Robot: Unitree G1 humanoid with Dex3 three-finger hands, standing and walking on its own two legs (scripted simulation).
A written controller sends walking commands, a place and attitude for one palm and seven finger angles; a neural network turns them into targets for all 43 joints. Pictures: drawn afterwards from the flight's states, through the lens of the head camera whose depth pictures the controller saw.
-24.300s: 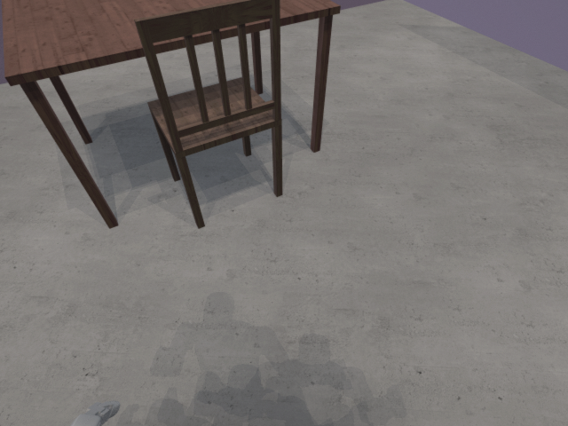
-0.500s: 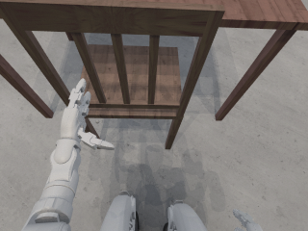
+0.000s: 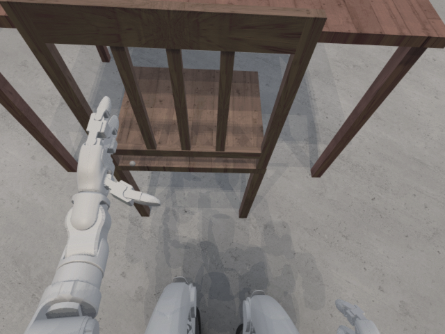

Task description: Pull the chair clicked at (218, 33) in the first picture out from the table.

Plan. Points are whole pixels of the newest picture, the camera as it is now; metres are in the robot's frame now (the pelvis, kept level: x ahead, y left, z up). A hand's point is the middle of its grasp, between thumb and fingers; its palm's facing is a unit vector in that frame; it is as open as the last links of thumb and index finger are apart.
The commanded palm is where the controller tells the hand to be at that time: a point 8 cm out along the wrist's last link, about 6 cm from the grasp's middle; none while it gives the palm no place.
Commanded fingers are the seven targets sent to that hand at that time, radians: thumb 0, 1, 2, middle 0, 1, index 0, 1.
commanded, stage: aim the fingers beside a spindle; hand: left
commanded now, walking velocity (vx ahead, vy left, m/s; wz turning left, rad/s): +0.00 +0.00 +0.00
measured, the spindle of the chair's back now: (181, 108) +0.54 +0.09 +0.02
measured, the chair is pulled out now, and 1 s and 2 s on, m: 0.00 0.00 0.00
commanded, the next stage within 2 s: push the fingers through the gap in 0.68 s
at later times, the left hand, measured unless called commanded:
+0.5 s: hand (143, 166) +0.40 +0.15 +0.01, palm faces -0.05 -1.00 -0.02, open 16.9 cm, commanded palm +0.38 +0.21 +0.02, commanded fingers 0.00 -0.50 0.30 -0.06 -0.08 -0.06 -0.08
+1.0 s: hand (145, 162) +0.41 +0.15 +0.02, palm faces +0.01 -1.00 -0.02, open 16.9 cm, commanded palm +0.39 +0.21 +0.02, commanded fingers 0.00 -0.50 0.30 -0.06 -0.08 -0.06 -0.08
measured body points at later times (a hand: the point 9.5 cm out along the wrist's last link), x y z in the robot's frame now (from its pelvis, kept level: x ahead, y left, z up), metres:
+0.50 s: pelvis +0.00 +0.00 +0.00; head +0.12 +0.02 +0.43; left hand +0.40 +0.21 +0.02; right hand +0.11 -0.26 -0.12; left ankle +0.06 +0.09 -0.62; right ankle +0.00 -0.11 -0.62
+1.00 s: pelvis +0.00 +0.00 +0.00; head +0.13 +0.01 +0.43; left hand +0.40 +0.20 +0.02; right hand +0.12 -0.26 -0.12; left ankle +0.06 +0.09 -0.62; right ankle +0.00 -0.11 -0.62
